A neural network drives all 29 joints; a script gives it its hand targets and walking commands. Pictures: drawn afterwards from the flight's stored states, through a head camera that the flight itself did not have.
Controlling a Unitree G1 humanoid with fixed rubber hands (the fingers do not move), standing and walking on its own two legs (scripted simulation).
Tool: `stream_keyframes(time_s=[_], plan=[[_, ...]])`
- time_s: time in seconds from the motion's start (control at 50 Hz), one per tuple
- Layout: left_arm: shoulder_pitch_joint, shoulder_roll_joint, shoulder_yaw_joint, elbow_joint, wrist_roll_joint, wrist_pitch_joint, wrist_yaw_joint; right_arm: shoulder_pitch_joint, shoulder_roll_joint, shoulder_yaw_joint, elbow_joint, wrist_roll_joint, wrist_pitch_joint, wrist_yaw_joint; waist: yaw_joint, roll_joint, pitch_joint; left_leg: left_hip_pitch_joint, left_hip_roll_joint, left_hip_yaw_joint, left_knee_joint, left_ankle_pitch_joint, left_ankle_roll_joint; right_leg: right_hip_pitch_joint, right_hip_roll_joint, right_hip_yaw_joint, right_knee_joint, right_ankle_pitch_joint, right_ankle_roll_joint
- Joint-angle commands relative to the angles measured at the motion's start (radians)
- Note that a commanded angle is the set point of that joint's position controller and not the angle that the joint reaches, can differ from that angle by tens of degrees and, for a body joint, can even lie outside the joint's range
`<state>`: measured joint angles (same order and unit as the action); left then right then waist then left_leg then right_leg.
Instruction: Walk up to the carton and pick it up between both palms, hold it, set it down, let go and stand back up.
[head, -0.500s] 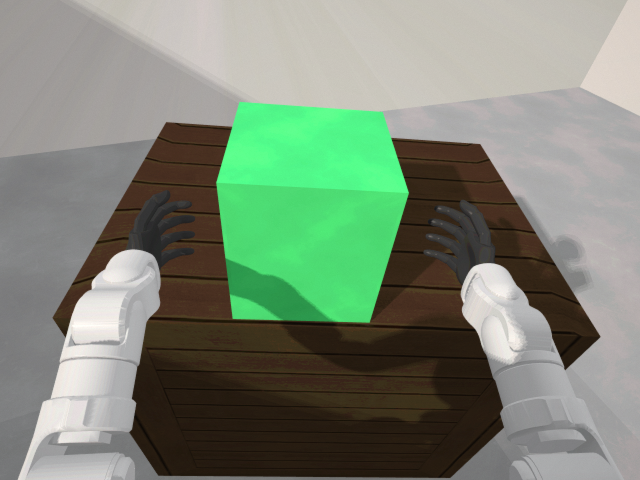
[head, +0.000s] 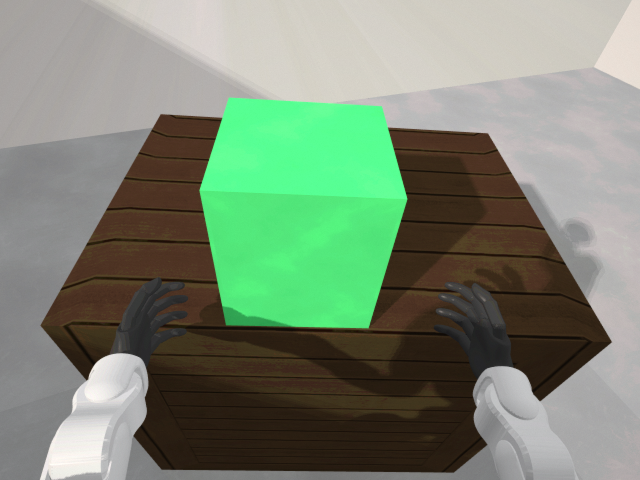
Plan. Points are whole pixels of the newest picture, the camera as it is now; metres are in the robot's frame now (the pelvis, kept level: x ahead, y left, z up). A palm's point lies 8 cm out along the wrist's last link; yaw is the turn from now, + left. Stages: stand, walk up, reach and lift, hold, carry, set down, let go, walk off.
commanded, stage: set down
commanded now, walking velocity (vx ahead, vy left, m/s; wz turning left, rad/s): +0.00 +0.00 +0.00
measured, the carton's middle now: (302, 218) +0.45 +0.05 +0.10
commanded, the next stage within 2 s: let go in 1.00 s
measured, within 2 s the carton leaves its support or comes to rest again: neither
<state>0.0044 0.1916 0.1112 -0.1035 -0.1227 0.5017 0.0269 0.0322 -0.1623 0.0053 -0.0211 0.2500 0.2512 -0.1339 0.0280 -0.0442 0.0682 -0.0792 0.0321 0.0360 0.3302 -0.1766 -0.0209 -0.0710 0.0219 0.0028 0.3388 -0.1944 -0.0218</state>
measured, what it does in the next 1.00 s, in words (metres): stands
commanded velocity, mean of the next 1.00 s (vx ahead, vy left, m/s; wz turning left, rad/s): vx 0.00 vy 0.00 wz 0.00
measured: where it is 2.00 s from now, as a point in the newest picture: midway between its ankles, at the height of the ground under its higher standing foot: outside the picture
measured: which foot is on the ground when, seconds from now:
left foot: down 0.00-1.00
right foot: down 0.00-1.00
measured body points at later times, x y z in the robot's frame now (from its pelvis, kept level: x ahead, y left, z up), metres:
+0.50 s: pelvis +0.02 +0.00 +0.00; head +0.03 +0.02 +0.45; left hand +0.23 +0.24 +0.00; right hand +0.24 -0.19 +0.01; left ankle +0.01 +0.13 -0.75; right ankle +0.00 -0.10 -0.75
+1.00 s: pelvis +0.02 +0.01 +0.00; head +0.03 +0.03 +0.45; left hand +0.19 +0.24 -0.07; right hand +0.20 -0.20 -0.06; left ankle +0.01 +0.13 -0.75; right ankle +0.00 -0.10 -0.75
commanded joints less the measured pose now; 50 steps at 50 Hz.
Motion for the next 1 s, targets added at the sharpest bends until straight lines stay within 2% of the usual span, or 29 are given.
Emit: stream_keyframes(time_s=[0.0,0.04,0.08,0.12,0.14,0.18,0.2,0.22,0.24,0.26,0.36,0.38,0.42,0.46,0.48,0.5,0.52,0.54,0.56,0.58,0.64,0.68,0.72,0.78,0.8,0.84,0.88,0.9,0.98], plan=[[-0.173,0.110,0.009,-0.120,0.012,-0.048,-0.011,-0.158,-0.087,-0.040,-0.132,-0.047,-0.032,0.006,-0.008,0.065,-0.157,0.111,-0.047,0.029,-0.041,0.155,-0.010,-0.087,0.002,0.007,-0.100,0.086,0.021],[-0.152,0.131,0.020,-0.154,-0.010,-0.068,-0.015,-0.140,-0.075,-0.029,-0.191,-0.030,-0.042,0.001,0.014,0.032,-0.171,0.102,-0.049,0.032,-0.037,0.148,0.003,-0.069,-0.005,0.017,-0.090,0.111,0.031],[-0.132,0.139,0.017,-0.152,-0.010,-0.078,-0.023,-0.121,-0.078,-0.023,-0.196,-0.037,-0.052,0.000,0.017,0.042,-0.226,0.118,-0.053,0.034,-0.028,0.203,0.001,-0.048,-0.009,0.017,-0.079,0.180,0.035],[-0.006,0.116,0.015,-0.104,0.006,-0.082,-0.031,-0.008,-0.075,-0.006,-0.129,-0.053,-0.055,0.003,0.004,0.033,-0.201,0.155,-0.046,0.033,-0.034,0.209,-0.007,-0.033,-0.007,0.012,-0.089,0.180,0.030],[-0.042,0.134,0.013,-0.147,-0.009,-0.096,-0.036,-0.040,-0.090,-0.022,-0.179,-0.053,-0.063,0.003,0.002,0.034,-0.221,0.148,-0.047,0.035,-0.035,0.235,-0.003,-0.024,-0.008,0.019,-0.092,0.209,0.032],[0.092,0.120,0.032,-0.118,0.025,-0.101,-0.050,0.096,-0.067,0.002,-0.128,-0.053,-0.065,0.002,0.009,0.033,-0.152,0.178,-0.056,0.036,-0.030,0.299,-0.003,-0.024,-0.011,0.018,-0.090,0.290,0.038],[0.046,0.137,0.036,-0.157,0.011,-0.117,-0.051,0.056,-0.079,-0.018,-0.188,-0.060,-0.081,0.002,0.004,0.033,-0.185,0.173,-0.059,0.036,-0.032,0.302,0.003,-0.031,-0.014,0.017,-0.094,0.288,0.041],[0.122,0.121,0.029,-0.110,0.029,-0.121,-0.054,0.116,-0.075,-0.007,-0.135,-0.074,-0.085,0.001,0.001,0.029,-0.144,0.187,-0.059,0.031,-0.029,0.317,-0.006,-0.026,-0.013,0.012,-0.096,0.312,0.040],[0.080,0.142,0.029,-0.152,0.014,-0.146,-0.054,0.080,-0.084,-0.022,-0.174,-0.081,-0.100,0.008,0.002,0.039,-0.185,0.190,-0.060,0.026,-0.025,0.317,-0.010,-0.034,-0.010,0.007,-0.095,0.286,0.040],[0.124,0.120,0.019,-0.107,0.032,-0.146,-0.050,0.110,-0.090,-0.014,-0.130,-0.079,-0.098,0.019,0.009,0.064,-0.130,0.181,-0.052,0.023,-0.031,0.320,-0.020,-0.048,-0.008,0.003,-0.109,0.246,0.028],[0.095,0.156,-0.013,-0.177,-0.013,-0.212,-0.014,0.094,-0.093,-0.030,-0.230,-0.067,-0.142,0.054,0.024,0.058,-0.160,0.166,-0.043,0.014,-0.027,0.294,-0.011,-0.096,-0.007,-0.003,-0.108,0.169,0.019],[0.178,0.123,-0.022,-0.103,0.003,-0.215,-0.014,0.183,-0.077,-0.023,-0.156,-0.089,-0.145,0.062,0.018,0.052,-0.118,0.175,-0.045,0.016,-0.022,0.302,-0.018,-0.098,-0.002,-0.009,-0.110,0.180,0.015],[0.177,0.124,-0.033,-0.065,-0.006,-0.238,-0.021,0.183,-0.087,-0.035,-0.128,-0.104,-0.164,0.072,0.014,0.049,-0.127,0.185,-0.042,0.015,-0.022,0.285,-0.016,-0.109,-0.009,-0.010,-0.111,0.157,0.015],[0.201,0.113,-0.049,-0.006,0.014,-0.233,-0.029,0.215,-0.088,-0.042,-0.044,-0.121,-0.161,0.077,0.002,0.080,-0.084,0.182,-0.034,0.013,-0.023,0.288,-0.023,-0.116,-0.005,-0.017,-0.123,0.145,0.002],[0.149,0.140,-0.040,-0.091,0.000,-0.244,-0.025,0.160,-0.090,-0.050,-0.109,-0.099,-0.168,0.079,0.014,0.087,-0.127,0.170,-0.035,0.020,-0.024,0.291,-0.018,-0.103,-0.012,-0.009,-0.121,0.149,0.004],[0.181,0.116,-0.060,-0.029,0.003,-0.248,-0.024,0.198,-0.081,-0.046,-0.049,-0.118,-0.171,0.079,-0.005,0.072,-0.095,0.158,-0.034,0.013,-0.021,0.284,-0.021,-0.104,-0.010,-0.008,-0.118,0.147,0.005],[0.205,0.114,-0.044,-0.018,0.017,-0.255,-0.027,0.217,-0.082,-0.042,-0.034,-0.117,-0.177,0.083,0.005,0.070,-0.090,0.156,-0.030,0.012,-0.022,0.288,-0.020,-0.092,-0.010,-0.010,-0.121,0.147,0.003],[0.235,0.093,-0.064,0.076,0.031,-0.250,-0.036,0.237,-0.073,-0.032,0.040,-0.139,-0.177,0.086,-0.006,0.059,-0.059,0.165,-0.035,0.010,-0.018,0.282,-0.023,-0.102,-0.011,-0.013,-0.120,0.153,0.002],[0.173,0.122,-0.042,-0.033,0.016,-0.280,-0.029,0.196,-0.078,-0.049,-0.043,-0.117,-0.198,0.088,0.016,0.068,-0.124,0.169,-0.034,0.008,-0.015,0.310,-0.018,-0.093,-0.015,-0.009,-0.114,0.166,0.005],[0.222,0.104,-0.069,0.028,0.045,-0.282,-0.026,0.232,-0.078,-0.055,0.034,-0.139,-0.202,0.090,0.002,0.073,-0.084,0.188,-0.036,0.006,-0.008,0.324,-0.027,-0.111,-0.008,-0.014,-0.114,0.173,0.003],[0.195,0.112,-0.059,0.052,0.043,-0.290,-0.020,0.176,-0.095,-0.051,0.035,-0.148,-0.233,0.093,0.008,0.059,-0.125,0.174,-0.038,0.011,0.001,0.326,-0.020,-0.079,-0.003,-0.022,-0.104,0.180,0.005],[0.253,0.107,-0.050,0.134,0.077,-0.288,-0.027,0.230,-0.092,-0.036,0.142,-0.158,-0.247,0.105,0.015,0.058,-0.094,0.176,-0.034,0.010,0.008,0.348,-0.029,-0.081,-0.003,-0.022,-0.103,0.204,0.006],[0.245,0.110,-0.049,0.122,0.064,-0.307,-0.032,0.218,-0.090,-0.033,0.122,-0.155,-0.272,0.103,0.019,0.020,-0.120,0.189,-0.037,0.008,0.018,0.378,-0.026,-0.061,-0.009,-0.019,-0.096,0.267,0.017],[0.239,0.110,-0.067,0.182,0.086,-0.345,-0.032,0.217,-0.098,-0.043,0.237,-0.175,-0.318,0.104,0.003,0.052,-0.129,0.199,-0.035,0.006,0.032,0.389,-0.034,-0.083,-0.009,-0.024,-0.083,0.285,0.018],[0.264,0.120,-0.063,0.195,0.084,-0.355,-0.033,0.229,-0.098,-0.034,0.230,-0.181,-0.340,0.104,0.004,0.037,-0.141,0.212,-0.042,0.009,0.038,0.390,-0.026,-0.078,-0.015,-0.022,-0.083,0.298,0.021],[0.258,0.110,-0.077,0.246,0.108,-0.367,-0.032,0.231,-0.092,-0.045,0.327,-0.187,-0.354,0.115,0.002,0.062,-0.083,0.201,-0.034,0.011,0.034,0.353,-0.037,-0.111,-0.009,-0.034,-0.089,0.232,0.015],[0.218,0.116,-0.083,0.246,0.097,-0.373,-0.030,0.203,-0.093,-0.051,0.348,-0.188,-0.375,0.118,-0.011,0.076,-0.098,0.195,-0.026,0.006,0.030,0.345,-0.038,-0.119,-0.007,-0.038,-0.092,0.201,0.003],[0.198,0.110,-0.092,0.233,0.089,-0.375,-0.025,0.185,-0.090,-0.048,0.344,-0.172,-0.380,0.123,0.000,0.093,-0.100,0.178,-0.027,0.011,0.028,0.330,-0.040,-0.126,-0.002,-0.044,-0.090,0.170,0.001],[0.208,0.116,-0.086,0.330,0.098,-0.357,-0.026,0.174,-0.098,-0.051,0.412,-0.218,-0.388,0.128,-0.005,0.056,-0.080,0.152,-0.030,0.025,0.019,0.268,-0.024,-0.119,-0.003,-0.042,-0.080,0.153,0.006]])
